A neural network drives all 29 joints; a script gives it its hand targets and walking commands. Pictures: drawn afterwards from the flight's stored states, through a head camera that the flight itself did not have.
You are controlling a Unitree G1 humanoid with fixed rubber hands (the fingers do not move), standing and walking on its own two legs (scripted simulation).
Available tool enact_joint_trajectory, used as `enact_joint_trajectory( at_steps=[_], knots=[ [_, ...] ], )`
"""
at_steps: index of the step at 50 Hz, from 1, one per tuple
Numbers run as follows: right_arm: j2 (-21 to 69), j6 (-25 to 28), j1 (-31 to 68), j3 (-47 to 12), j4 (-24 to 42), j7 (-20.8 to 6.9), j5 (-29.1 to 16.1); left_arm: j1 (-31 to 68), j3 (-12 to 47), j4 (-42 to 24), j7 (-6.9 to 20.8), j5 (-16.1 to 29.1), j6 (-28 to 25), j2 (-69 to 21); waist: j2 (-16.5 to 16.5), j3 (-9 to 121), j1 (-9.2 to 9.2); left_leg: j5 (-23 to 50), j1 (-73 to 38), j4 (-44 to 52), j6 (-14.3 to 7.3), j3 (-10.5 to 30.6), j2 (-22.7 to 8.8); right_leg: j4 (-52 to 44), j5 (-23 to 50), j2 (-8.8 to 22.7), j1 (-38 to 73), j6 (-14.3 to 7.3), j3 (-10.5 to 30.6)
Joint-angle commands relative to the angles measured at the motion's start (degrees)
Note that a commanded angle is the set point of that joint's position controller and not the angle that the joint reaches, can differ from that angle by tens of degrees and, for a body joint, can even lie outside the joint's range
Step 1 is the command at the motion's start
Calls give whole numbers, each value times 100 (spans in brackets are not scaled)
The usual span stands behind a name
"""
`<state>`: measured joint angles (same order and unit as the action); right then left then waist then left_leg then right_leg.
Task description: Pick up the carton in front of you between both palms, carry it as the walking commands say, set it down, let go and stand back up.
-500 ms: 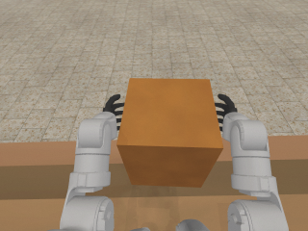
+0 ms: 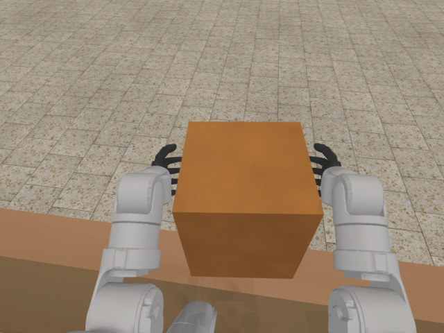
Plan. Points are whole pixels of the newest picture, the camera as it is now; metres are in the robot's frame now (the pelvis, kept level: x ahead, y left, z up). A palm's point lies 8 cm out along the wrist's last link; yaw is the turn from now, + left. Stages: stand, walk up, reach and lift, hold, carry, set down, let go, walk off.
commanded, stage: carry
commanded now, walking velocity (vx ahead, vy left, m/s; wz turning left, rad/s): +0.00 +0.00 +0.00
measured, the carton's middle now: (242, 203) +0.35 +0.02 +0.02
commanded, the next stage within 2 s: none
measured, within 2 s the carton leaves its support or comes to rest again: neither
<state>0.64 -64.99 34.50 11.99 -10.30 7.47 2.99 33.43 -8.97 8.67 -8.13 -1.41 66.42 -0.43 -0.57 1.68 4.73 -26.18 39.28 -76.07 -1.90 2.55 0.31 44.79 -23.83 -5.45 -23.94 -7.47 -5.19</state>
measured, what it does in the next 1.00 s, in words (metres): goes down: left foot 0.11 m lower, then right foot 0.11 m lower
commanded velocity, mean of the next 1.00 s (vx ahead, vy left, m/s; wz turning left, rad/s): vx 0.00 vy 0.00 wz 0.00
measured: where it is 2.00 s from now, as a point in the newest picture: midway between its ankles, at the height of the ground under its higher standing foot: (242, 180)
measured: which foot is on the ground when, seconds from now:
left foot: up 0.00-0.22, down 0.24-0.70, up 0.72-1.00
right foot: down 0.00-0.26, up 0.28-0.70, down 0.72-1.00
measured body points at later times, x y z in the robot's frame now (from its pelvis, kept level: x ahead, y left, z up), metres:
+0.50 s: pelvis +0.35 +0.05 -0.12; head +0.40 +0.05 +0.33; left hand +0.72 +0.17 -0.06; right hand +0.70 -0.13 -0.05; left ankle +0.33 +0.08 -0.81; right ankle +0.42 -0.11 -0.76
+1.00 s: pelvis +0.71 +0.01 -0.22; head +0.75 +0.01 +0.22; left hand +1.06 +0.20 -0.15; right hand +1.09 -0.10 -0.15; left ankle +0.85 +0.16 -0.90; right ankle +0.65 -0.04 -0.92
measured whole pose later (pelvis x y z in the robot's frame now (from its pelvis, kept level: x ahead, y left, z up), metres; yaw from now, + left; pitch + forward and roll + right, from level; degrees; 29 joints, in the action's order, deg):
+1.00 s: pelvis +0.71 +0.01 -0.22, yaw +0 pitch +4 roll +0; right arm 2.0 -65.5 32.6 14.1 -5.1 7.0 4.4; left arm 34.8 -7.4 10.4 -8.9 1.3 63.7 0.3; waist 0.5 0.0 8.0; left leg 0.4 43.0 -51.4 -1.6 3.1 -1.9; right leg 45.9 -29.2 -7.4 -20.4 -7.6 -1.7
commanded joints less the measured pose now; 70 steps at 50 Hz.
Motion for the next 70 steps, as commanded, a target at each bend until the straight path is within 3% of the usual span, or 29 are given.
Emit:
enact_joint_trajectory(
  at_steps=[1,3,9,11,12,13,14,16,17,21,24,29,31,33,35,36,37,38,42,45,51,55,57,58,59,60,62,65,70],
  knots=[
    [6045,174,3887,-3326,788,-1259,-1943,4964,3918,-1024,1544,2948,-348,-6732,-385,2085,-103,1342,588,464,-4,-125,-265,-1150,3099,2010,1644,-931,2952],
    [6104,255,3845,-3460,887,-1217,-1921,4828,3972,-1042,1557,3031,-437,-6882,11,2090,31,2660,966,1930,-46,-165,-203,-523,3013,1266,2089,-521,2088],
    [5810,261,3627,-3736,1237,-1067,-1894,4059,3876,-1119,1527,2899,-529,-6538,-857,1898,255,4805,-1572,4905,-96,-1063,417,654,2265,461,1394,-81,854],
    [5574,188,3314,-3659,1092,-1058,-1818,3843,3855,-937,1526,2797,-480,-6350,-792,2624,-710,5048,-3471,4691,-323,-1087,343,2331,3535,731,796,219,457],
    [5449,171,3131,-3655,1048,-1078,-1791,3819,3841,-892,1525,2729,-445,-6205,209,2780,-1343,4486,-4526,5044,-497,-875,97,3834,3059,616,126,460,301],
    [5311,105,3168,-3578,912,-1127,-1799,3822,3779,-720,1504,2581,-412,-6176,775,2442,-1163,5600,-5094,4436,-582,-79,-613,5116,-962,133,-989,568,83],
    [5226,63,3193,-3533,618,-1165,-1910,3764,3473,-547,1447,2400,-294,-5918,1327,2980,-697,7213,-6690,3301,-1288,1712,-1830,5800,-1705,115,-2517,709,772],
    [5642,95,3515,-3768,681,-1267,-2307,3735,3271,-638,1316,2096,-209,-5681,798,3162,-944,2065,-5727,4069,-2007,3420,-1992,4951,-1361,536,-3128,407,1099],
    [5965,91,3963,-3922,865,-1336,-2559,3877,3193,-672,1265,1981,-238,-5713,-178,2645,-830,1770,-4826,4306,-1555,2982,-1594,4334,-665,613,-2925,430,1034],
    [6567,274,4497,-4149,1145,-1428,-3005,3883,3178,-892,1219,1811,-379,-5920,155,2281,-731,2042,-3298,4438,-1515,2565,-1419,2442,-502,714,-2180,552,863],
    [6722,390,4310,-4287,1199,-1468,-3067,3731,3419,-1033,1174,1802,-520,-6064,468,2555,-778,4179,-3836,3809,-1203,1824,-1222,2224,1335,859,-2377,460,733],
    [6459,515,3681,-4269,1300,-1488,-2969,3617,3673,-1379,1097,1735,-617,-5953,375,2135,-1316,3163,-4021,3119,-906,920,-284,-619,3379,404,-2040,617,94],
    [6310,522,3594,-4339,1399,-1475,-2989,3526,3666,-1455,1076,1692,-593,-5728,525,1918,-1276,3019,-3086,2710,-735,145,91,-1572,4383,97,-520,574,-332],
    [6094,479,3381,-4284,1241,-1471,-2893,3380,3661,-1484,1057,1630,-511,-5462,883,2434,-651,3215,-2473,1779,-533,-141,-200,-1078,4812,120,1132,404,-332],
    [5863,400,3517,-4182,1152,-1462,-2720,3119,3504,-1326,1113,1588,-410,-5171,-258,2420,503,3089,-1281,-1102,-64,-606,-60,-1986,3913,439,2951,84,-85],
    [5731,302,3409,-4069,941,-1435,-2611,3081,3403,-1082,1139,1620,-322,-5039,-938,2086,315,-810,-11,-2056,89,-860,494,-1209,6012,1152,3593,-69,977],
    [5595,153,3117,-3882,588,-1367,-2466,3133,3336,-827,1163,1627,-209,-4746,-515,2535,-132,-879,741,-1896,160,-165,470,-970,6929,2372,4247,-789,2625],
    [5311,52,3000,-3647,759,-1307,-2233,3274,3509,-769,1208,1822,-229,-4975,-894,3131,-11,-861,865,-1863,52,213,266,-1561,3312,2926,3917,-1682,4081],
    [5555,1,3582,-3432,697,-1263,-1997,4384,3829,-894,1414,2663,-179,-6158,104,1900,-97,218,590,778,-86,190,-179,-1404,3272,1956,1979,-985,3292],
    [5899,140,3494,-3306,691,-1188,-1871,4593,3919,-915,1480,2931,-317,-6586,-440,2549,7,1495,491,1087,-15,-87,-153,-1075,4490,1823,2397,-708,3006],
    [5784,266,3728,-3520,1215,-1016,-1689,4706,3966,-1286,1549,3124,-502,-6730,-314,2124,392,3933,212,3797,8,-414,80,-347,2833,794,2141,-348,1991],
    [5469,172,3424,-3601,1220,-993,-1604,3971,3891,-996,1531,2907,-444,-6449,-500,2140,158,5455,-1849,5324,-144,-699,186,679,2551,471,1329,147,1135],
    [5306,92,3285,-3592,1044,-1104,-1635,3813,3806,-715,1516,2690,-434,-6309,-294,1990,-241,5927,-3252,6415,-132,-710,-163,2082,2676,428,882,346,912],
    [5169,64,3214,-3528,908,-1153,-1648,3782,3733,-567,1515,2589,-408,-6156,666,2009,-426,8181,-4531,5718,-291,-140,-961,3297,-759,25,-338,481,650],
    [5039,40,3109,-3352,600,-1170,-1610,3876,3569,-431,1499,2507,-280,-6060,1237,2824,-592,10707,-6555,3924,-1174,1078,-2297,4192,-2149,12,-1928,897,779],
    [5167,18,2715,-3350,279,-1196,-1684,3676,3497,-235,1456,2407,-208,-6057,1150,3312,-896,9965,-7231,3845,-1436,1437,-2439,4489,-1850,194,-2857,816,1102],
    [5683,63,2948,-3512,496,-1283,-1994,3593,3467,-241,1382,2321,-236,-6230,128,3369,-771,7803,-5878,4402,-1027,1011,-1609,3098,-892,463,-2034,721,731],
    [6352,230,4102,-3986,1271,-1369,-2578,4106,3480,-951,1275,2236,-332,-6478,739,3347,-637,6526,-4490,4620,-1477,886,-1548,1179,-212,667,-1063,807,743],
    [6695,396,4132,-4418,1842,-1408,-2878,3819,3745,-1506,1117,2002,-582,-6422,761,3429,-807,4934,-4508,4632,-1243,1062,-1404,472,348,441,-939,607,298]
  ],
)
